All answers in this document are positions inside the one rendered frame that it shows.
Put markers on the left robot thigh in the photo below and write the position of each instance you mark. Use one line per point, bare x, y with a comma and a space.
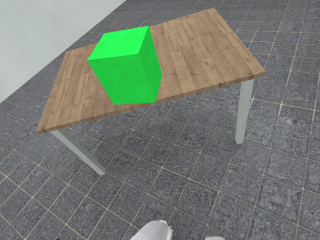
154, 230

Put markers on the carton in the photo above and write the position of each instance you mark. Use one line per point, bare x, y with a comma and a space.
127, 66

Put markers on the table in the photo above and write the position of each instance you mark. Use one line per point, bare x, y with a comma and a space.
196, 53

